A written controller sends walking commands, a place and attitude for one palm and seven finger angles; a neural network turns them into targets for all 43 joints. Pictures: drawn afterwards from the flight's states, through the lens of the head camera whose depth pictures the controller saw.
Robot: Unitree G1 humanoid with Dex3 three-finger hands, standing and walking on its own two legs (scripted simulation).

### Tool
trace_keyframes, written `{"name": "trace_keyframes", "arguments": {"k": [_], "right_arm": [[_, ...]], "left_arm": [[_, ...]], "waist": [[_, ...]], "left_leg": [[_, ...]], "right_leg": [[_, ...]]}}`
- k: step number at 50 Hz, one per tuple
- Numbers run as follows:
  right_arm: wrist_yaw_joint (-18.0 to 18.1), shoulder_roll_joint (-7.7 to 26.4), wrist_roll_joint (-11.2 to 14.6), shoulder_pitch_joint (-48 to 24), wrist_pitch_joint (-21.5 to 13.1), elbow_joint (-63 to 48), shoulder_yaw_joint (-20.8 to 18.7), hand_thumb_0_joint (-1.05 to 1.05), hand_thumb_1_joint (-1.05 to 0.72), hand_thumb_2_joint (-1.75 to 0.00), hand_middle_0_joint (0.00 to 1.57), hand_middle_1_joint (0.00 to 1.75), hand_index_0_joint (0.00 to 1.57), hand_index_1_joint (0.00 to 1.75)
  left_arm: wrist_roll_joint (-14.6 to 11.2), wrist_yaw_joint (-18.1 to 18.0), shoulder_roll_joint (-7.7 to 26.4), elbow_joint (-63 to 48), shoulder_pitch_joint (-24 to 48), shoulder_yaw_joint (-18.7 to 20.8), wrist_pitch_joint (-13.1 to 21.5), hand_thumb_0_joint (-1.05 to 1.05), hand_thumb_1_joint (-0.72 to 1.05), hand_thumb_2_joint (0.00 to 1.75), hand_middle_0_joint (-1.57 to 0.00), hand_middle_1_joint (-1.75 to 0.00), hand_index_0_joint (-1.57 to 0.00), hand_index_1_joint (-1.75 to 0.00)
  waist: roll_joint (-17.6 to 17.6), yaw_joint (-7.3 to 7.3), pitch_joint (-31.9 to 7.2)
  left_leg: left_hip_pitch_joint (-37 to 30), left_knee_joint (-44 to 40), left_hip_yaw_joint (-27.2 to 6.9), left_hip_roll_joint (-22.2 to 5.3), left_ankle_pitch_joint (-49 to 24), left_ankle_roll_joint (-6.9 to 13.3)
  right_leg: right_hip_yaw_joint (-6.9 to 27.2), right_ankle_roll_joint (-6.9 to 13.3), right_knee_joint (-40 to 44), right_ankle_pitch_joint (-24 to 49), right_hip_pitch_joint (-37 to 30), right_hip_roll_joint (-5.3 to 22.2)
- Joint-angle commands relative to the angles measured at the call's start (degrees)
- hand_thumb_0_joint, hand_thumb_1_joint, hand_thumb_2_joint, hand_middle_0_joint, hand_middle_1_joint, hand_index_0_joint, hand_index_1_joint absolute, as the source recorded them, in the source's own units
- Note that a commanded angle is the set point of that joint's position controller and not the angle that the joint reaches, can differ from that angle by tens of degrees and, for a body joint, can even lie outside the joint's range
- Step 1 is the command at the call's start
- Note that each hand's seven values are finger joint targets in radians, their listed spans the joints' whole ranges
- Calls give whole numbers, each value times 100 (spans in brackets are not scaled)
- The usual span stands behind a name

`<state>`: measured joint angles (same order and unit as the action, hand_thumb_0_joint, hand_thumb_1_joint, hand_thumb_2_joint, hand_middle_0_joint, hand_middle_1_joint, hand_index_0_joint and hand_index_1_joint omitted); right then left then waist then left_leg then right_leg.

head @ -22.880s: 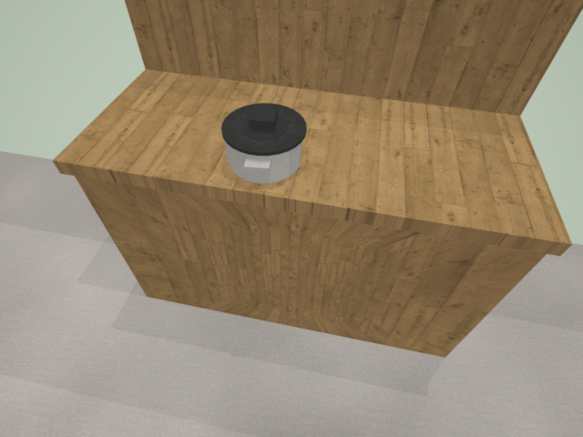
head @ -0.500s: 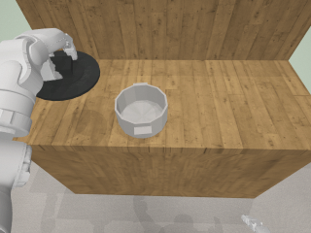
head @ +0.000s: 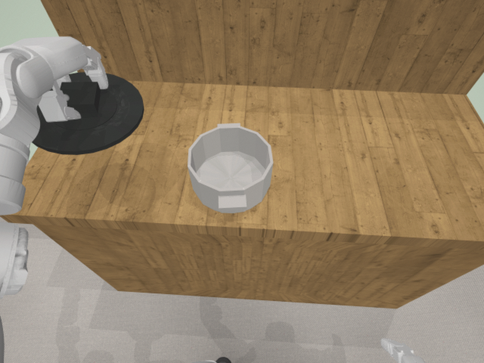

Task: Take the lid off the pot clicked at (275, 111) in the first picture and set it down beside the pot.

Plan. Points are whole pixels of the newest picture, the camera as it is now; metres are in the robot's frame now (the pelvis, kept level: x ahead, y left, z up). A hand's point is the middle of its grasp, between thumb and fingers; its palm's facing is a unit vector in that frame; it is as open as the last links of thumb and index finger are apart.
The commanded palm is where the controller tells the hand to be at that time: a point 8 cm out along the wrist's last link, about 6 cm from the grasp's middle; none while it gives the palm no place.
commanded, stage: lower the lid onto the table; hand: left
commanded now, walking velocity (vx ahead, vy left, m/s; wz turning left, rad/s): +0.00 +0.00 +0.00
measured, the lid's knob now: (79, 97) +0.47 +0.27 +0.17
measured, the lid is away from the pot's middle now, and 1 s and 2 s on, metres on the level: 0.23 0.23 0.23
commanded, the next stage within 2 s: none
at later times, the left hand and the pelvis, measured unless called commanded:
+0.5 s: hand (82, 111) +0.45 +0.27 +0.16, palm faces -0.36 -0.04 -0.93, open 9.3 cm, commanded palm +0.46 +0.27 +0.24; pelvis +0.00 +0.00 +0.00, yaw -1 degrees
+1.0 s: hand (86, 128) +0.45 +0.28 +0.12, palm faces -0.42 -0.07 -0.90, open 9.3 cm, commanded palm +0.46 +0.28 +0.20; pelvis +0.01 -0.01 +0.00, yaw -1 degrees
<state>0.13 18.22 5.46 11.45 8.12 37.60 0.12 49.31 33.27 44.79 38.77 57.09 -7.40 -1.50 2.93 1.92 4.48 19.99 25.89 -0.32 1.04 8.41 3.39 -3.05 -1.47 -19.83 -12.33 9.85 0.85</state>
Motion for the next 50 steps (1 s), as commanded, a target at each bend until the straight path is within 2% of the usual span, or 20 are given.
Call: {"name": "trace_keyframes", "arguments": {"k": [1, 4, 8, 11, 12, 15, 19, 22, 25, 26, 29, 34, 36, 38, 39, 40, 41, 44, 47, 50], "right_arm": [[11, 959, 25, 46, -184, -551, -324, 0, -90, -90, 20, 30, 20, 30], [-26, 936, 38, 40, -154, -543, -303, 0, -90, -90, 20, 30, 20, 30], [-37, 939, -21, 37, -141, -626, -317, 0, -90, -90, 20, 30, 20, 30], [-37, 947, -36, 58, -151, -678, -340, 0, -90, -90, 20, 30, 20, 30], [-48, 932, -27, 63, -130, -655, -333, 0, -90, -90, 20, 30, 20, 30], [-46, 911, -12, 67, -92, -648, -311, 0, -90, -90, 20, 30, 20, 30], [-49, 934, 0, 118, -70, -651, -324, 0, -90, -90, 20, 30, 20, 30], [-49, 915, -27, 107, -71, -695, -353, 0, -90, -90, 20, 30, 20, 30], [-12, 926, -50, 192, -107, -686, -352, 0, -90, -90, 20, 30, 20, 30], [-5, 940, -54, 186, -110, -688, -357, 0, -90, -90, 20, 30, 20, 30], [-2, 937, -23, 234, -101, -589, -345, 0, -90, -90, 20, 30, 20, 30], [1, 936, -11, 210, -53, -547, -338, 0, -90, -90, 20, 30, 20, 30], [5, 945, -49, 186, -63, -614, -359, 0, -90, -90, 20, 30, 20, 30], [22, 944, -63, 237, -57, -610, -357, 0, -90, -90, 20, 30, 20, 30], [47, 915, -37, 239, -68, -558, -342, 0, -90, -90, 20, 30, 20, 30], [57, 943, -38, 291, -40, -509, -337, 0, -90, -90, 20, 30, 20, 30], [61, 956, -49, 282, -45, -527, -338, 0, -90, -90, 20, 30, 20, 30], [63, 957, -31, 311, -11, -457, -348, 0, -90, -90, 20, 30, 20, 30], [66, 962, -38, 290, 15, -435, -357, 0, -90, -90, 20, 30, 20, 30], [94, 951, -64, 335, -5, -477, -359, 0, -90, -90, 20, 30, 20, 30]], "left_arm": [[-41, -339, 1437, -946, 3193, 681, -61, 0, 45, 121, -77, -88, -70, -82], [76, -394, 1523, -727, 3199, 735, -134, 0, 45, 121, -77, -88, -70, -82], [180, -468, 1793, -1092, 3416, 944, -50, 0, 45, 121, -77, -88, -70, -82], [88, -469, 1715, -1206, 3219, 970, 10, 0, 45, 121, -77, -88, -70, -82], [105, -499, 1817, -1105, 3134, 1058, 0, 0, 45, 121, -77, -88, -70, -82], [74, -481, 1576, -739, 2849, 922, -5, 0, 45, 121, -77, -88, -70, -82], [145, -552, 1696, -654, 2783, 977, 31, 0, 45, 121, -77, -88, -70, -82], [152, -610, 1652, -1251, 3143, 891, 116, 0, 45, 121, -77, -88, -70, -82], [117, -647, 1820, -1221, 2934, 1136, 209, 0, 45, 121, -77, -88, -70, -82], [78, -629, 1676, -1225, 2922, 1011, 238, 0, 45, 121, -77, -88, -70, -82], [27, -669, 1815, -645, 2473, 1200, 240, 0, 45, 121, -77, -88, -70, -82], [136, -722, 1601, -478, 2702, 888, 290, 0, 45, 121, -77, -88, -70, -82], [147, -731, 1694, -955, 2877, 969, 383, 0, 45, 121, -77, -88, -70, -82], [140, -775, 1935, -865, 2683, 1232, 438, 0, 45, 121, -77, -88, -70, -82], [95, -757, 1716, -565, 2547, 1039, 450, 0, 45, 121, -77, -88, -70, -82], [45, -733, 1884, -423, 2522, 1231, 473, 0, 45, 121, -77, -88, -70, -82], [11, -702, 1742, -341, 2486, 1115, 508, 0, 45, 121, -77, -88, -70, -82], [52, -777, 1912, -89, 2386, 1210, 543, 0, 45, 121, -77, -88, -70, -82], [119, -826, 1876, -276, 2627, 1107, 635, 0, 45, 121, -77, -88, -70, -82], [142, -876, 2073, -348, 2462, 1330, 754, 0, 45, 121, -77, -88, -70, -82]], "waist": [[428, 151, -2644], [198, 134, -2555], [299, 125, -3041], [389, 116, -3081], [353, 139, -3010], [188, 143, -2655], [215, 138, -2581], [502, 186, -2916], [528, 163, -3051], [519, 185, -3021], [244, 156, -2640], [330, 202, -2505], [441, 170, -2907], [467, 177, -2990], [390, 231, -2757], [184, 208, -2682], [217, 208, -2652], [180, 209, -2520], [308, 238, -2610], [414, 212, -2905]], "left_leg": [[-2408, -110, -284, 76, -1211, 148], [-2254, -147, -284, 73, -1068, 131], [-2441, -59, -291, 99, -1316, 144], [-2496, -11, -282, 73, -1608, 155], [-2500, -13, -296, 64, -1657, 141], [-2243, -79, -255, 82, -1358, 146], [-2145, -78, -204, 65, -1172, 142], [-2462, -55, -270, 50, -1293, 141], [-2594, -24, -301, 59, -1392, 166], [-2574, -11, -282, 53, -1453, 165], [-2206, -52, -210, 48, -1172, 176], [-2081, -54, -148, 59, -964, 169], [-2304, 5, -170, 65, -1152, 191], [-2344, 51, -183, 79, -1264, 205], [-2222, 46, -141, 55, -1183, 207], [-2106, 1, -132, 53, -1022, 216], [-2069, 13, -110, 59, -1097, 229], [-1926, 39, -52, 44, -1026, 228], [-1998, 74, -64, 34, -1047, 229], [-2150, 133, -79, 47, -1218, 246]], "right_leg": [[-156, 361, 177, 1167, 618, -497], [-148, 342, 131, 1082, 591, -515], [-102, 363, 99, 1283, 423, -524], [-95, 375, 107, 1463, 444, -490], [-86, 358, 67, 1442, 461, -510], [-125, 337, 117, 1277, 558, -515], [-101, 337, 102, 1164, 573, -510], [-88, 356, 104, 1126, 605, -520], [-103, 373, 131, 1159, 628, -550], [-105, 379, 149, 1225, 647, -528], [-89, 341, 109, 1170, 599, -513], [-79, 330, 98, 1039, 706, -502], [-62, 364, 114, 1196, 601, -495], [-53, 354, 82, 1283, 544, -527], [-50, 332, 72, 1257, 617, -505], [-76, 310, 110, 1200, 593, -506], [-73, 331, 112, 1275, 637, -474], [-36, 297, 52, 1254, 625, -473], [-29, 308, 35, 1238, 674, -479], [-17, 316, 21, 1329, 617, -488]]}}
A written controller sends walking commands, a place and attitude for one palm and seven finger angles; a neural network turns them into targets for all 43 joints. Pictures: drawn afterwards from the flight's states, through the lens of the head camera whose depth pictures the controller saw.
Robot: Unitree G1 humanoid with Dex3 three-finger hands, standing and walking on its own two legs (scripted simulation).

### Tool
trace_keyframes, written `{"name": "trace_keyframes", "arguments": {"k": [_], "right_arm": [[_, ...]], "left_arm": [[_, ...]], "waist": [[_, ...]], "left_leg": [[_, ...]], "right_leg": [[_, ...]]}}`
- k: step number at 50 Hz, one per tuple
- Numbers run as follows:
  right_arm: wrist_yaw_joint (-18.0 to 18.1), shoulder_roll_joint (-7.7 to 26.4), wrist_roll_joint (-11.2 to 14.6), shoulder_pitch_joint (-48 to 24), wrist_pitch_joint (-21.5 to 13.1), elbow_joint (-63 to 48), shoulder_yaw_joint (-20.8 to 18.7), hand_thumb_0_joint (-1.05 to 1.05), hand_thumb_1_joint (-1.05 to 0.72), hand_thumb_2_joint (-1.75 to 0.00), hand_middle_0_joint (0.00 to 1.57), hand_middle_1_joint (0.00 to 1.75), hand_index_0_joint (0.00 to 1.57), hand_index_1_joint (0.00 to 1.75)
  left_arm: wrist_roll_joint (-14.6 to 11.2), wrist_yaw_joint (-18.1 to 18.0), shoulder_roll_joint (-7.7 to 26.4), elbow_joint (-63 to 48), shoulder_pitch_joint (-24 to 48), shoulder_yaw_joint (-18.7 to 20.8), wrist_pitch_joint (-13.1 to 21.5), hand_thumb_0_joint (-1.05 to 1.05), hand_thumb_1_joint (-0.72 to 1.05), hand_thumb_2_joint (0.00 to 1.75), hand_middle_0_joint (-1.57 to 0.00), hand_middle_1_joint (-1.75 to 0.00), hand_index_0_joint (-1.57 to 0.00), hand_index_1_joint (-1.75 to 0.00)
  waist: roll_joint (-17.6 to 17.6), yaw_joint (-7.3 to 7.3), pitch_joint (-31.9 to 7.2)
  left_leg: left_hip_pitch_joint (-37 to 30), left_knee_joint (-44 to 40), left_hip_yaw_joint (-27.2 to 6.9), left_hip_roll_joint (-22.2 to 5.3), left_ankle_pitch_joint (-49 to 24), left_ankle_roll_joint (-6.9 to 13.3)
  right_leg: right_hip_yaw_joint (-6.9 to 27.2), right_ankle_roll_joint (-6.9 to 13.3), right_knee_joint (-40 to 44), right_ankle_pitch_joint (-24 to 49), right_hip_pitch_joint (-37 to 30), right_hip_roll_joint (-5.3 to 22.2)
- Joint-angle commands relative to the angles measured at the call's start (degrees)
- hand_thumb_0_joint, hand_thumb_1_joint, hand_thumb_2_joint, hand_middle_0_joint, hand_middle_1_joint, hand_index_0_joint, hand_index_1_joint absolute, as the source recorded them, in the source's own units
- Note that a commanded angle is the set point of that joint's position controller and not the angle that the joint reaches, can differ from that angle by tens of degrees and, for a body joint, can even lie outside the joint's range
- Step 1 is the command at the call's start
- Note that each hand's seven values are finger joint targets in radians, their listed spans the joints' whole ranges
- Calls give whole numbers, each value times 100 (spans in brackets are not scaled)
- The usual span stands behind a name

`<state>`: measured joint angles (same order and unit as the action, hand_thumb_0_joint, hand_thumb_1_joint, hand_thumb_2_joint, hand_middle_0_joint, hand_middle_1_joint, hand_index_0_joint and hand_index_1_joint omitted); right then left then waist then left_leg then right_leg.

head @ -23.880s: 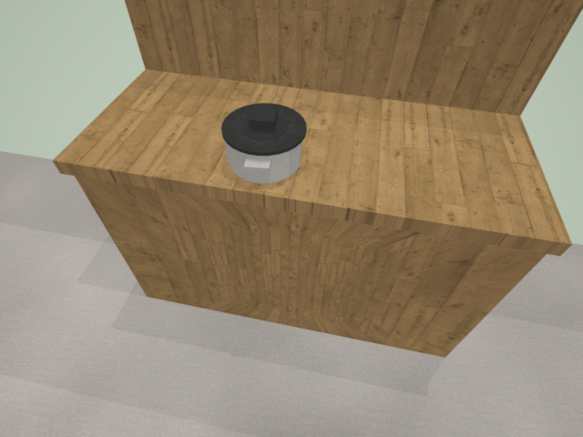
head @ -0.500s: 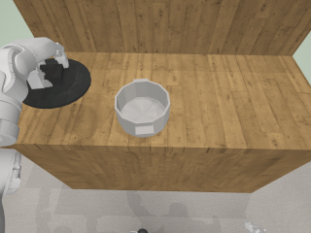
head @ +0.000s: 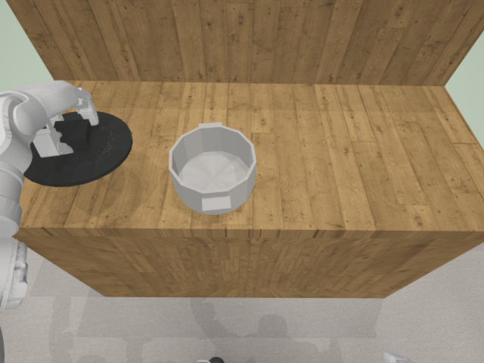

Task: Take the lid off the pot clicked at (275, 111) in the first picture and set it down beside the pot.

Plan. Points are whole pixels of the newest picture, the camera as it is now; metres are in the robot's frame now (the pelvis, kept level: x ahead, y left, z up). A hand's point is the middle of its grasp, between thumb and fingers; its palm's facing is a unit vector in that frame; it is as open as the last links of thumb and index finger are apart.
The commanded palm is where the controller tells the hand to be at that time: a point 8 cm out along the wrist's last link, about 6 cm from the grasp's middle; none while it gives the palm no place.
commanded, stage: lower the lid onto the table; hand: left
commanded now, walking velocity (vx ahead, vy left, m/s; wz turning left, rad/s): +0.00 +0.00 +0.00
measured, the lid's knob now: (71, 134) +0.46 +0.29 +0.10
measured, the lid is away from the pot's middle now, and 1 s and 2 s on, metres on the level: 0.23 0.23 0.24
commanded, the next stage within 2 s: none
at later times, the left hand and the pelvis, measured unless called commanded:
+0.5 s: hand (66, 146) +0.44 +0.29 +0.10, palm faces -0.43 -0.05 -0.90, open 9.3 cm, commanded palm +0.45 +0.30 +0.17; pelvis +0.00 +0.01 +0.00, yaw +0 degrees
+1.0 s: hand (78, 158) +0.44 +0.29 +0.06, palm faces -0.48 -0.07 -0.87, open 9.3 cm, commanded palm +0.47 +0.29 +0.13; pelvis +0.00 +0.01 -0.01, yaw -1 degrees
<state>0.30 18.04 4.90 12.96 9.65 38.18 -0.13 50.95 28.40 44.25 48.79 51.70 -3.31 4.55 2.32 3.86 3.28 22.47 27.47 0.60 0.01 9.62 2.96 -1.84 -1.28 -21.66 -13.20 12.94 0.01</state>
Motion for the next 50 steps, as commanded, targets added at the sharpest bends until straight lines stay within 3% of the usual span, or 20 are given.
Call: {"name": "trace_keyframes", "arguments": {"k": [1, 2, 6, 9, 11, 13, 14, 17, 19, 21, 23, 26, 27, 29, 32, 36, 38, 40, 44, 50], "right_arm": [[85, 983, -19, 182, -160, -557, -332, 0, -90, -90, 20, 30, 20, 30], [83, 969, -6, 180, -133, -486, -339, 0, -90, -90, 20, 30, 20, 30], [70, 988, -33, 193, -128, -545, -364, 0, -90, -90, 20, 30, 20, 30], [61, 988, 10, 217, -75, -459, -366, 0, -90, -90, 20, 30, 20, 30], [51, 980, -31, 178, -77, -565, -384, 0, -90, -90, 20, 30, 20, 30], [47, 983, -25, 220, -38, -520, -382, 0, -90, -90, 20, 30, 20, 30], [54, 965, -10, 251, -49, -492, -388, 0, -90, -90, 20, 30, 20, 30], [72, 1018, -3, 321, -32, -397, -382, 0, -90, -90, 20, 30, 20, 30], [91, 1007, 1, 316, -51, -398, -382, 0, -90, -90, 20, 30, 20, 30], [89, 986, -42, 267, -107, -515, -405, 0, -90, -90, 20, 30, 20, 30], [95, 972, -74, 372, -125, -492, -411, 0, -90, -90, 20, 30, 20, 30], [112, 1000, -59, 462, -145, -401, -384, 0, -90, -90, 20, 30, 20, 30], [96, 998, -38, 436, -95, -318, -370, 0, -90, -90, 20, 30, 20, 30], [82, 997, -30, 411, -95, -354, -388, 0, -90, -90, 20, 30, 20, 30], [81, 1008, -51, 449, -95, -356, -404, 0, -90, -90, 20, 30, 20, 30], [130, 988, -92, 441, -134, -505, -411, 0, -90, -90, 20, 30, 20, 30], [137, 977, -97, 515, -111, -423, -420, 0, -90, -90, 20, 30, 20, 30], [143, 1015, -71, 539, -94, -363, -408, 0, -90, -90, 20, 30, 20, 30], [131, 1035, -31, 540, -102, -283, -404, 0, -90, -90, 20, 30, 20, 30], [220, 1025, -72, 664, -181, -318, -424, 0, -90, -90, 20, 30, 20, 30]], "left_arm": [[-58, -386, 2148, -1383, 2976, 940, 214, 0, 45, 121, -77, -88, -70, -82], [-104, -399, 2100, -1234, 2942, 916, 203, 0, 45, 121, -77, -88, -70, -82], [-88, -418, 2004, -1411, 2726, 917, 293, 0, 45, 121, -77, -88, -70, -82], [-121, -426, 1920, -1150, 2606, 854, 283, 0, 45, 121, -77, -88, -70, -82], [-87, -462, 1886, -1484, 2641, 846, 350, 0, 45, 121, -77, -88, -70, -82], [-76, -509, 1886, -1497, 2660, 862, 348, 0, 45, 121, -77, -88, -70, -82], [-100, -517, 1758, -1300, 2551, 769, 337, 0, 45, 121, -77, -88, -70, -82], [-133, -550, 2002, -944, 2603, 961, 338, 0, 45, 121, -77, -88, -70, -82], [-89, -583, 1872, -942, 2794, 797, 319, 0, 45, 121, -77, -88, -70, -82], [3, -649, 1841, -1720, 3233, 733, 441, 0, 45, 121, -77, -88, -70, -82], [53, -747, 1918, -1764, 3025, 882, 481, 0, 45, 121, -77, -88, -70, -82], [-82, -730, 1870, -795, 2395, 1001, 474, 0, 45, 121, -77, -88, -70, -82], [-97, -740, 1784, -485, 2410, 900, 400, 0, 45, 121, -77, -88, -70, -82], [-36, -770, 1639, -579, 2520, 741, 347, 0, 45, 121, -77, -88, -70, -82], [140, -856, 1720, -745, 2729, 725, 374, 0, 45, 121, -77, -88, -70, -82], [95, -886, 2014, -1371, 2846, 1017, 556, 0, 45, 121, -77, -88, -70, -82], [27, -878, 1665, -1021, 2545, 827, 534, 0, 45, 121, -77, -88, -70, -82], [-11, -897, 1869, -593, 2238, 1028, 515, 0, 45, 121, -77, -88, -70, -82], [119, -950, 1620, -378, 2541, 669, 424, 0, 45, 121, -77, -88, -70, -82], [138, -1022, 1798, -864, 2847, 797, 545, 0, 45, 121, -77, -88, -70, -82]], "waist": [[501, 7, -2871], [533, 60, -2663], [581, 14, -2838], [397, 59, -2439], [611, 21, -2781], [673, 58, -2726], [592, 83, -2528], [269, 84, -2450], [340, 112, -2414], [748, 57, -2992], [1008, 61, -3159], [374, 46, -2720], [294, 107, -2382], [270, 95, -2362], [501, 94, -2556], [704, 41, -3287], [567, 124, -2976], [316, 98, -2591], [393, 158, -2200], [644, 188, -3095]], "left_leg": [[-2398, -10, -178, 141, -1442, 293], [-2357, -1, -151, 118, -1424, 292], [-2504, 58, -172, 119, -1780, 301], [-2303, 6, -179, 78, -1448, 281], [-2516, 65, -198, 114, -1694, 291], [-2595, 24, -268, 99, -1653, 267], [-2513, 24, -238, 65, -1517, 265], [-2250, -29, -213, 60, -1230, 276], [-2234, -35, -191, 69, -1067, 271], [-2735, 18, -288, 59, -1470, 255], [-3040, 77, -366, 40, -1876, 235], [-2445, 41, -282, 50, -1506, 263], [-2184, 10, -234, 50, -1267, 244], [-2119, -11, -216, 64, -1054, 241], [-2300, 62, -261, 49, -1150, 221], [-2715, 165, -315, 60, -1814, 247], [-2668, 167, -320, 47, -1680, 245], [-2253, 104, -271, 51, -1249, 247], [-1993, 86, -232, 30, -831, 222], [-2475, 243, -264, 63, -1161, 250]], "right_leg": [[-142, 317, 186, 1488, 305, -387], [-132, 294, 179, 1494, 354, -387], [-160, 316, 148, 1625, 449, -385], [-170, 284, 163, 1379, 560, -401], [-172, 323, 133, 1447, 587, -394], [-212, 317, 147, 1286, 698, -444], [-205, 309, 154, 1181, 771, -432], [-181, 290, 149, 1122, 712, -410], [-173, 292, 166, 999, 792, -416], [-191, 350, 113, 1086, 848, -432], [-200, 362, 96, 1150, 897, -473], [-194, 344, 107, 1150, 890, -414], [-188, 316, 87, 1051, 914, -410], [-183, 314, 91, 893, 969, -408], [-164, 345, 35, 862, 1055, -441], [-146, 367, -19, 1288, 825, -437], [-184, 327, 7, 1142, 1054, -457], [-177, 321, 31, 950, 1079, -442], [-163, 338, 1, 625, 1341, -449], [-108, 337, -72, 915, 1207, -465]]}}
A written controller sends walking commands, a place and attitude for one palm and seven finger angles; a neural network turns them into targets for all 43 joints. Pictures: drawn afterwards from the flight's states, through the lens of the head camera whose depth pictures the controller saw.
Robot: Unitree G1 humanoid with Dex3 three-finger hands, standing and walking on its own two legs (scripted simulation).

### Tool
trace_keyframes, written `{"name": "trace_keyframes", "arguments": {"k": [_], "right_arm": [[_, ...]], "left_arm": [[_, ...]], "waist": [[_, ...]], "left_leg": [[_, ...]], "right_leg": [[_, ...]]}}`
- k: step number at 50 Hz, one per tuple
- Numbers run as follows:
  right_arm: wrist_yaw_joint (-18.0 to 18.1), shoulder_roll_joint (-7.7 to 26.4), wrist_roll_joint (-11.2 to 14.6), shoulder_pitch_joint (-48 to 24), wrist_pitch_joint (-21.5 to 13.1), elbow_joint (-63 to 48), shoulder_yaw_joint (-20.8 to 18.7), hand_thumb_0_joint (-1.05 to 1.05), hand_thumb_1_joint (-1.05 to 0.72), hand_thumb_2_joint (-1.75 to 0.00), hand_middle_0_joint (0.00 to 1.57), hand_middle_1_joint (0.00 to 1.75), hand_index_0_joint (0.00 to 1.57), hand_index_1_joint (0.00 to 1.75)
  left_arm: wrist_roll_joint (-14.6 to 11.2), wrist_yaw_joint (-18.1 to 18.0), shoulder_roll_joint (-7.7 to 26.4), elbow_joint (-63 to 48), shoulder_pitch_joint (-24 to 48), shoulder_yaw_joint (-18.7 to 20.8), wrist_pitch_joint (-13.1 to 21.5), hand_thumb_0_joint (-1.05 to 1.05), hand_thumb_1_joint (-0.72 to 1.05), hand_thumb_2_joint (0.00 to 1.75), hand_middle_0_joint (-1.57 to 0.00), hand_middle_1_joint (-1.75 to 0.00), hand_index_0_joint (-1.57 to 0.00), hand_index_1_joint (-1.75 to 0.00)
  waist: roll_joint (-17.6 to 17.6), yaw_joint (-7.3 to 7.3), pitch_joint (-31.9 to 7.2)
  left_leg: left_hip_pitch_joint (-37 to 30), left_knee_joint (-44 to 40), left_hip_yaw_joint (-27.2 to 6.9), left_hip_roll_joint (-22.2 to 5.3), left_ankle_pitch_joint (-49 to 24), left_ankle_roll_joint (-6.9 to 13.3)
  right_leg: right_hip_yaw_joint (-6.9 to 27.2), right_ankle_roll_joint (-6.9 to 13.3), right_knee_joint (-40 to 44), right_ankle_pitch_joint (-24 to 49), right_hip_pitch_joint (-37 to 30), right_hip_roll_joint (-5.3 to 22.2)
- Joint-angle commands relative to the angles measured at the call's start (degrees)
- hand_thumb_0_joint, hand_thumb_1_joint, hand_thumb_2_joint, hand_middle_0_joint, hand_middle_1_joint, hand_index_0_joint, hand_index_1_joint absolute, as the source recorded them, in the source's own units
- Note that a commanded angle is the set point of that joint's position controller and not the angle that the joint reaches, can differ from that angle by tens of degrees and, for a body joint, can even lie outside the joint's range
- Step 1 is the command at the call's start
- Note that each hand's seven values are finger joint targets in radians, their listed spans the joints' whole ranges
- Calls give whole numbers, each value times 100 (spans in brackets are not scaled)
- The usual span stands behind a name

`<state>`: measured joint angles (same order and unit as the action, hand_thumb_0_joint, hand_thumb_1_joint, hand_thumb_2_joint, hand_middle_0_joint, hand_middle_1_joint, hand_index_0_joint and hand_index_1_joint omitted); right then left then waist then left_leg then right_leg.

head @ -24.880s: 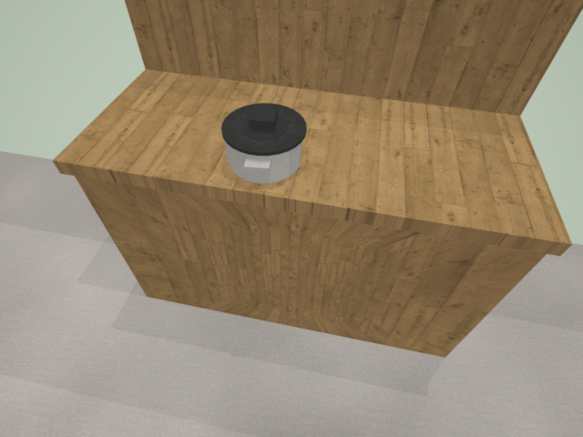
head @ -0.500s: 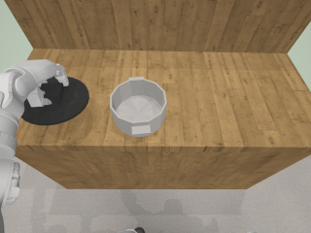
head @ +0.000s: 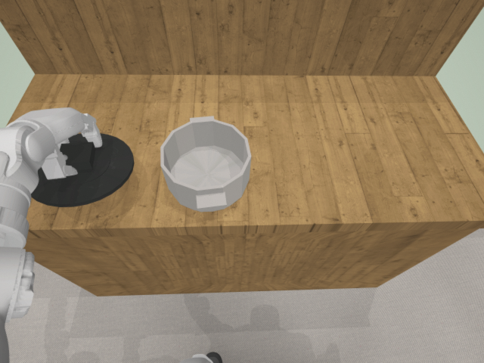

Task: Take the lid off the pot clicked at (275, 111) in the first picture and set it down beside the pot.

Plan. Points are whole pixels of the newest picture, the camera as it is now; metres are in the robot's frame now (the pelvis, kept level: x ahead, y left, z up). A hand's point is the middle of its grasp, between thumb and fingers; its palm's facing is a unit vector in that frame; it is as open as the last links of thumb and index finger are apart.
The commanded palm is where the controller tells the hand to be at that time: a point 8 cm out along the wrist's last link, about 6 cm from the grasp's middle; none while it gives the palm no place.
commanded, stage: lower the lid onto the table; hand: left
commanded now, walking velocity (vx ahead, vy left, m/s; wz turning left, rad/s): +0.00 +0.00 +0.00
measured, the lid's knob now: (76, 156) +0.46 +0.29 +0.04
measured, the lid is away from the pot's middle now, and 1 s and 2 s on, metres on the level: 0.23 0.24 0.24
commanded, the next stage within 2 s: open the fingers wide in 1.14 s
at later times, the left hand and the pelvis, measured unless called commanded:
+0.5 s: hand (69, 166) +0.43 +0.30 +0.04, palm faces -0.49 -0.10 -0.87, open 9.3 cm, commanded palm +0.46 +0.30 +0.10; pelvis +0.01 +0.00 -0.01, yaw +0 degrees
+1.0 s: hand (75, 171) +0.45 +0.30 +0.01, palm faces -0.49 -0.10 -0.87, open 9.2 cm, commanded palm +0.48 +0.29 +0.07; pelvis +0.00 +0.00 -0.02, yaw -1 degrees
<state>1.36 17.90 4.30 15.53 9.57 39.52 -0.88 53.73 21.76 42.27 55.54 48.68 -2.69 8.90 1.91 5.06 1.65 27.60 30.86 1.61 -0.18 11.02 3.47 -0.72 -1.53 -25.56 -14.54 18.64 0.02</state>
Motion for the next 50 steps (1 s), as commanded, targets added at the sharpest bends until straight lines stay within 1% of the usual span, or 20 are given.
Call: {"name": "trace_keyframes", "arguments": {"k": [1, 4, 8, 10, 11, 12, 14, 16, 20, 21, 24, 26, 28, 29, 30, 36, 39, 41, 44, 50], "right_arm": [[135, 1033, -27, 409, -212, -463, -347, 0, -90, -90, 20, 30, 20, 30], [134, 1055, 1, 462, -197, -335, -340, 0, -90, -90, 20, 30, 20, 30], [101, 1068, -30, 461, -185, -372, -350, 0, -90, -90, 20, 30, 20, 30], [84, 1053, -24, 436, -158, -416, -341, 0, -90, -90, 20, 30, 20, 30], [79, 1029, -32, 397, -175, -436, -341, 0, -90, -90, 20, 30, 20, 30], [59, 1062, -18, 456, -153, -369, -352, 0, -90, -90, 20, 30, 20, 30], [59, 1073, 0, 422, -115, -432, -339, 0, -90, -90, 20, 30, 20, 30], [93, 1054, -22, 391, -137, -491, -360, 0, -90, -90, 20, 30, 20, 30], [130, 1069, -23, 488, -116, -452, -369, 0, -90, -90, 20, 30, 20, 30], [150, 1055, -37, 458, -126, -463, -364, 0, -90, -90, 20, 30, 20, 30], [124, 1059, -6, 529, -119, -309, -382, 0, -90, -90, 20, 30, 20, 30], [146, 1085, -10, 529, -123, -358, -371, 0, -90, -90, 20, 30, 20, 30], [145, 1077, -15, 554, -93, -334, -374, 0, -90, -90, 20, 30, 20, 30], [134, 1060, 1, 575, -118, -283, -373, 0, -90, -90, 20, 30, 20, 30], [139, 1100, -5, 583, -99, -291, -376, 0, -90, -90, 20, 30, 20, 30], [178, 1074, -31, 654, -157, -342, -364, 0, -90, -90, 20, 30, 20, 30], [163, 1113, -11, 667, -128, -287, -336, 0, -90, -90, 20, 30, 20, 30], [140, 1094, -14, 662, -139, -314, -348, 0, -90, -90, 20, 30, 20, 30], [130, 1102, -41, 792, -118, -273, -366, 0, -90, -90, 20, 30, 20, 30], [125, 1120, -38, 925, -78, -214, -372, 0, -90, -90, 20, 30, 20, 30]], "left_arm": [[-151, -346, 1940, -1589, 3197, 698, 160, 0, 45, 121, -77, -88, -70, -82], [-187, -404, 1958, -1139, 2926, 773, 105, 0, 45, 121, -77, -88, -70, -82], [-25, -518, 2136, -1082, 2593, 969, 133, 0, 45, 121, -77, -88, -70, -82], [3, -560, 2041, -987, 2456, 909, 119, 0, 45, 121, -77, -88, -70, -82], [9, -538, 1861, -927, 2413, 769, 127, 0, 45, 121, -77, -88, -70, -82], [-22, -563, 2009, -734, 2305, 897, 81, 0, 45, 121, -77, -88, -70, -82], [-29, -582, 2188, -727, 2337, 994, 47, 0, 45, 121, -77, -88, -70, -82], [6, -544, 2124, -1057, 2541, 907, 115, 0, 45, 121, -77, -88, -70, -82], [-26, -558, 2301, -1278, 2528, 1068, 201, 0, 45, 121, -77, -88, -70, -82], [-31, -531, 2162, -1419, 2642, 944, 256, 0, 45, 121, -77, -88, -70, -82], [-116, -539, 1781, -1068, 2515, 680, 217, 0, 45, 121, -77, -88, -70, -82], [-100, -544, 2038, -1099, 2472, 885, 281, 0, 45, 121, -77, -88, -70, -82], [-50, -603, 1897, -1077, 2557, 737, 272, 0, 45, 121, -77, -88, -70, -82], [-59, -630, 1740, -824, 2461, 625, 243, 0, 45, 121, -77, -88, -70, -82], [-28, -659, 1873, -934, 2575, 702, 250, 0, 45, 121, -77, -88, -70, -82], [60, -828, 2159, -994, 2629, 941, 304, 0, 45, 121, -77, -88, -70, -82], [75, -906, 2165, -578, 2552, 898, 205, 0, 45, 121, -77, -88, -70, -82], [115, -902, 1984, -817, 2738, 731, 206, 0, 45, 121, -77, -88, -70, -82], [178, -929, 1955, -760, 2717, 710, 183, 0, 45, 121, -77, -88, -70, -82], [138, -892, 1707, -382, 2643, 529, 162, 0, 45, 121, -77, -88, -70, -82]], "waist": [[683, 57, -2989], [557, 80, -2554], [600, -8, -2704], [567, 1, -2685], [520, 3, -2643], [445, 11, -2467], [405, 5, -2483], [438, 21, -2809], [739, 52, -2971], [857, 63, -3050], [663, 146, -2522], [547, 79, -2701], [645, 132, -2712], [573, 157, -2499], [549, 147, -2543], [639, 97, -3104], [628, 150, -2650], [893, 129, -2862], [952, 174, -3006], [633, 267, -2784]], "left_leg": [[-3034, -65, -349, 64, -1501, 211], [-2756, -56, -315, 39, -1359, 197], [-2661, 61, -293, 75, -1605, 179], [-2522, 111, -299, 100, -1611, 158], [-2495, 139, -262, 85, -1679, 176], [-2374, 180, -251, 57, -1598, 167], [-2193, 183, -226, 83, -1397, 166], [-2394, 255, -232, 105, -1528, 210], [-2632, 348, -281, 100, -1746, 208], [-2763, 370, -288, 72, -1966, 207], [-2596, 370, -288, 5, -1603, 182], [-2472, 388, -292, 42, -1586, 204], [-2464, 414, -318, 65, -1475, 178], [-2366, 442, -282, 29, -1373, 173], [-2307, 404, -335, 29, -1217, 155], [-2401, 588, -343, 38, -1612, 154], [-1987, 594, -317, 42, -1143, 136], [-2214, 649, -343, 36, -1372, 118], [-2384, 756, -415, 17, -1508, 90], [-2078, 842, -458, 4, -1251, 92]], "right_leg": [[-225, 377, 305, 1187, 652, -447], [-243, 360, 258, 1104, 775, -450], [-228, 379, 150, 1272, 739, -450], [-237, 386, 90, 1275, 767, -459], [-216, 388, 99, 1342, 808, -435], [-228, 369, 44, 1324, 798, -441], [-209, 357, 24, 1247, 746, -432], [-185, 360, 33, 1340, 753, -422], [-205, 358, -24, 1374, 870, -467], [-213, 373, -38, 1436, 967, -455], [-257, 353, -43, 1107, 1296, -477], [-226, 379, -65, 1176, 1185, -457], [-246, 376, -123, 1047, 1327, -482], [-243, 372, -142, 962, 1425, -479], [-252, 379, -137, 854, 1465, -486], [-237, 401, -334, 1134, 1370, -486], [-243, 384, -357, 845, 1576, -488], [-240, 418, -402, 899, 1671, -483], [-275, 413, -475, 857, 1842, -534], [-318, 405, -585, 643, 2138, -560]]}}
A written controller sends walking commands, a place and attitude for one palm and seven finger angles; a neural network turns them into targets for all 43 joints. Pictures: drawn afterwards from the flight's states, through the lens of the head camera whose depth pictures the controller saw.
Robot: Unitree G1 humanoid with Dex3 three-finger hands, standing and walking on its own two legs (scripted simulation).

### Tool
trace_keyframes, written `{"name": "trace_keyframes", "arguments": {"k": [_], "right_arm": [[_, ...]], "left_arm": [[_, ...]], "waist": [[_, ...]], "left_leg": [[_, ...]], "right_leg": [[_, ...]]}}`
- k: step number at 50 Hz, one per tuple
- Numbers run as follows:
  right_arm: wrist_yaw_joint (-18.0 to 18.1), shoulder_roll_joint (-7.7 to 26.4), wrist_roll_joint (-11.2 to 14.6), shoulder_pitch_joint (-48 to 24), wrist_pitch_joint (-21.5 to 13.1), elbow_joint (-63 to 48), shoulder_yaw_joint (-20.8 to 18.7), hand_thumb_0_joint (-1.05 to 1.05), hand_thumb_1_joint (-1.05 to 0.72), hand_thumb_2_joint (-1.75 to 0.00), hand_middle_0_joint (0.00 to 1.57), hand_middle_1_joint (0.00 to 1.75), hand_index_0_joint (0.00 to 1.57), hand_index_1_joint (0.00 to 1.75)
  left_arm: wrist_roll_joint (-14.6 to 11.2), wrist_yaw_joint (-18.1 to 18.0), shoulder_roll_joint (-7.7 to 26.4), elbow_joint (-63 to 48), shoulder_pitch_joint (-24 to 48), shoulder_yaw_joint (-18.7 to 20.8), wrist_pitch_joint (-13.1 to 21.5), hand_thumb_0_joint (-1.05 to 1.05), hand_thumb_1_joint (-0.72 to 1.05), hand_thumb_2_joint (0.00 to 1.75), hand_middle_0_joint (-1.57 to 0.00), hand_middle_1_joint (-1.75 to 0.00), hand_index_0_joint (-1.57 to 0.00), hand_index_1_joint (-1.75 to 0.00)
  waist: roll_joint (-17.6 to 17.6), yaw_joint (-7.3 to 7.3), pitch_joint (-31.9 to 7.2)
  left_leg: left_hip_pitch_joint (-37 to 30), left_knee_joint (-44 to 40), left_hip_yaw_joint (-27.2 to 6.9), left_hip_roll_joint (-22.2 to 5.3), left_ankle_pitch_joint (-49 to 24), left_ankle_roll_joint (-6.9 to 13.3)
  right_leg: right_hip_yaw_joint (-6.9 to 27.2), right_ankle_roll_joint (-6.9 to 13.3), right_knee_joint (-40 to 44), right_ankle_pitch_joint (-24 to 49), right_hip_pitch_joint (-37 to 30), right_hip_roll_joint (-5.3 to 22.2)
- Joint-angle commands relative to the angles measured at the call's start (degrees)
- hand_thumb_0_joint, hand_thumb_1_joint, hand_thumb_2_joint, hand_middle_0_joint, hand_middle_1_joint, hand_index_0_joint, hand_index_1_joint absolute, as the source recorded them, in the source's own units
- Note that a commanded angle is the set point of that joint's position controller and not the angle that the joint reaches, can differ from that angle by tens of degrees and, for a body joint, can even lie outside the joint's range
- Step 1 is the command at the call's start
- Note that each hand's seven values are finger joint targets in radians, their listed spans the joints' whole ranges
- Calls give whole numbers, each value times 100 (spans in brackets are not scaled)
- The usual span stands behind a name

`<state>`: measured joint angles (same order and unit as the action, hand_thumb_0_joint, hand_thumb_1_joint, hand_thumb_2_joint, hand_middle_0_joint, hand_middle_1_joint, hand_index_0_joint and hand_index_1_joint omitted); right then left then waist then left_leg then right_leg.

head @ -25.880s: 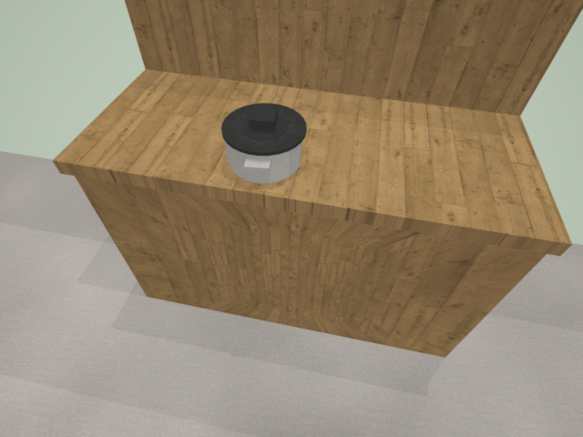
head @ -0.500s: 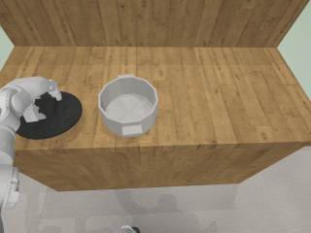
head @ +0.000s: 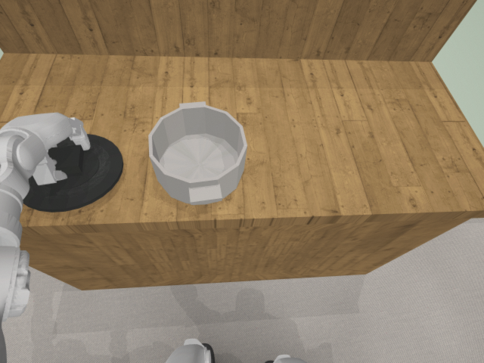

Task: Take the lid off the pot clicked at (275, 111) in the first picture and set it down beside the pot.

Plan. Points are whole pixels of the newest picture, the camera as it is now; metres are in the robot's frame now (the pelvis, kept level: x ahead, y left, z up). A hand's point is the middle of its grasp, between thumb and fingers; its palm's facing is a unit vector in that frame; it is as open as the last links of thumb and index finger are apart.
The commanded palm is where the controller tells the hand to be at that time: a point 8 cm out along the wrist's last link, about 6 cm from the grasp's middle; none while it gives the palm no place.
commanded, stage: lower the lid onto the table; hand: left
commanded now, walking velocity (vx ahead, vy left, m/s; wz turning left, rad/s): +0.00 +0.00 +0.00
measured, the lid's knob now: (65, 160) +0.46 +0.30 +0.00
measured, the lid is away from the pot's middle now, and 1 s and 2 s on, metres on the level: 0.24 0.24 0.24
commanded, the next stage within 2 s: open the fingers wide in 0.14 s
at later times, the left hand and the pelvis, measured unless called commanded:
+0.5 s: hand (53, 171) +0.43 +0.31 +0.02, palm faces -0.42 -0.11 -0.90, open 9.2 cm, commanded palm +0.45 +0.30 +0.07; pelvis -0.01 +0.01 -0.01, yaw +0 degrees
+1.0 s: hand (52, 172) +0.43 +0.31 +0.02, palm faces -0.45 -0.10 -0.89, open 9.8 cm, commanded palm +0.45 +0.30 +0.07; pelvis -0.01 +0.00 -0.01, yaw +0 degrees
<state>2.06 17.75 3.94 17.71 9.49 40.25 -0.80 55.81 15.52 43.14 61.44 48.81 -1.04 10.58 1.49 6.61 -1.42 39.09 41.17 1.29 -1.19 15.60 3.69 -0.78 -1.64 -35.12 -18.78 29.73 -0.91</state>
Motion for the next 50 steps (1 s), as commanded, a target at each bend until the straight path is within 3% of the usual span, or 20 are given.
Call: {"name": "trace_keyframes", "arguments": {"k": [1, 2, 5, 11, 12, 14, 16, 17, 18, 20, 21, 24, 29, 33, 36, 37, 40, 44, 45, 50], "right_arm": [[48, 1106, -6, 695, -87, -303, -378, 0, -90, -90, 20, 30, 20, 30], [45, 1145, -30, 739, -32, -284, -394, 0, -90, -90, 20, 30, 20, 30], [0, 1096, -43, 766, 2, -305, -421, 0, -90, -90, 20, 30, 20, 30], [-50, 1091, -40, 768, 60, -336, -385, 0, -90, -90, 20, 30, 20, 30], [-85, 1079, -18, 797, 82, -502, -406, 0, -90, -90, 20, 30, 20, 30], [-108, 1033, -47, 611, 160, -605, -392, 0, -90, -90, 20, 30, 20, 30], [-163, 983, -38, 525, 200, -550, -426, 0, -90, -90, 20, 30, 20, 30], [-173, 1043, -50, 550, 251, -480, -447, 0, -90, -90, 20, 30, 20, 30], [-177, 1054, -9, 598, 227, -472, -416, 0, -90, -90, 20, 30, 20, 30], [-120, 1098, 22, 585, 224, -560, -367, 0, -90, -90, 20, 30, 20, 30], [-101, 1086, 16, 525, 203, -595, -352, 0, -90, -90, 20, 30, 20, 30], [-138, 1020, 22, 530, 152, -564, -366, 0, -90, -90, 20, 30, 20, 30], [-94, 1068, 46, 539, 136, -606, -331, 0, -90, -90, 20, 30, 20, 30], [-95, 1026, 12, 525, 129, -627, -355, 0, -90, -90, 20, 30, 20, 30], [-97, 1024, 16, 479, 133, -630, -354, 0, -90, -90, 20, 30, 20, 30], [-99, 1049, 25, 546, 132, -585, -365, 0, -90, -90, 20, 30, 20, 30], [-84, 1054, 15, 564, 142, -611, -375, 0, -90, -90, 20, 30, 20, 30], [-104, 1033, 20, 576, 132, -556, -366, 0, -90, -90, 20, 30, 20, 30], [-89, 1057, 24, 581, 146, -542, -366, 0, -90, -90, 20, 30, 20, 30], [-62, 1050, 27, 632, 122, -525, -366, 0, -90, -90, 20, 30, 20, 30]], "left_arm": [[-82, -223, 1395, -966, 2603, 222, 19, 0, 45, 121, -77, -88, -70, -82], [-67, -232, 1600, -1053, 2632, 379, 40, 0, 45, 121, -77, -88, -70, -82], [-47, -257, 1369, -1053, 2486, 250, 43, 0, 45, 121, -77, -88, -70, -82], [-88, -303, 1157, -635, 2459, 100, -26, 0, 45, 121, -77, -88, -70, -82], [-77, -352, 1843, -600, 1400, 859, 73, 0, 45, 121, -77, -88, -70, -82], [-38, -429, 1671, -1052, 1424, 699, 161, 0, 43, 118, -74, -88, -68, -82], [-42, -436, 870, -1364, 1908, 24, 97, 0, 41, 114, -72, -88, -66, -83], [1, -502, 1132, -1429, 2143, 181, 43, 0, 40, 113, -71, -89, -65, -83], [1, -579, 1355, -1010, 2000, 335, -51, 0, 39, 111, -70, -89, -64, -83], [-12, -695, 1947, -935, 2053, 758, -136, 0, 36, 108, -68, -89, -62, -84], [-14, -685, 1832, -1119, 2243, 655, -140, 0, 35, 107, -67, -88, -62, -84], [19, -680, 1303, -948, 1965, 278, -214, 0, 32, 103, -64, -88, -59, -84], [22, -618, 1639, -816, 2082, 452, -240, 0, 25, 98, -59, -87, -55, -83], [52, -556, 1493, -1168, 2028, 413, -130, 0, 20, 93, -55, -86, -52, -83], [-5, -516, 1225, -1171, 2136, 214, -121, 0, 16, 90, -53, -85, -50, -83], [-30, -543, 1386, -1024, 2074, 339, -146, 0, 15, 88, -52, -85, -49, -83], [-22, -566, 1480, -1256, 2127, 408, -136, 0, 11, 85, -49, -84, -47, -82], [-54, -545, 1213, -1034, 2035, 201, -140, 0, 6, 80, -45, -84, -43, -82], [-49, -552, 1370, -1019, 2091, 305, -144, 0, 5, 79, -44, -83, -43, -82], [-36, -523, 1456, -1000, 2150, 338, -134, 0, -1, 72, -39, -82, -39, -82]], "waist": [[754, 107, -2465], [695, 99, -2562], [799, 95, -2682], [409, 166, -2287], [384, -192, -2611], [586, -154, -2828], [787, 9, -2560], [907, 29, -2401], [719, 12, -2111], [464, -35, -2270], [666, -63, -2440], [827, -13, -2274], [471, -2, -2259], [929, -68, -2535], [737, -22, -2339], [682, 1, -2203], [598, -28, -2534], [662, 27, -2294], [502, 41, -2232], [595, 27, -2406]], "left_leg": [[-3285, -153, -407, 93, -1917, 83], [-3298, -129, -458, 107, -1881, 69], [-3394, -54, -450, 103, -1989, 42], [-2812, -17, -460, 110, -1488, 68], [-2825, -17, -472, 177, -1684, 31], [-2929, 30, -430, 179, -1825, 6], [-3140, -5, -500, 81, -1752, -3], [-3202, -80, -570, 43, -1417, -9], [-2936, -124, -551, 45, -1081, -1], [-2626, -164, -560, 125, -828, 47], [-2712, -158, -529, 143, -997, 49], [-2900, -155, -535, 99, -894, -1], [-2586, -95, -501, 142, -810, 49], [-3066, -42, -555, 116, -1337, -19], [-2943, -98, -589, 94, -1117, 10], [-2905, -89, -553, 77, -1036, 14], [-2935, -92, -569, 120, -1145, 23], [-2926, -74, -550, 97, -1143, 11], [-2795, -84, -558, 116, -987, 36], [-2788, -41, -492, 146, -1055, 47]], "right_leg": [[-309, 426, 359, 1155, 1125, -460], [-310, 420, 341, 1103, 1107, -472], [-319, 431, 282, 1092, 1208, -494], [-309, 424, 200, 841, 1407, -482], [-344, 459, 104, 908, 981, -493], [-310, 465, 59, 1060, 959, -487], [-336, 459, 108, 853, 1379, -481], [-333, 448, 171, 629, 1538, -488], [-360, 460, 151, 422, 1519, -508], [-307, 452, 144, 429, 1217, -489], [-281, 476, 132, 568, 1180, -465], [-337, 471, 126, 411, 1390, -483], [-281, 438, 131, 485, 1185, -478], [-338, 480, 60, 661, 1316, -487], [-322, 476, 109, 556, 1401, -473], [-325, 462, 115, 487, 1381, -474], [-316, 457, 115, 635, 1225, -485], [-334, 461, 104, 564, 1389, -497], [-314, 448, 147, 543, 1360, -495], [-298, 450, 115, 630, 1242, -495]]}}
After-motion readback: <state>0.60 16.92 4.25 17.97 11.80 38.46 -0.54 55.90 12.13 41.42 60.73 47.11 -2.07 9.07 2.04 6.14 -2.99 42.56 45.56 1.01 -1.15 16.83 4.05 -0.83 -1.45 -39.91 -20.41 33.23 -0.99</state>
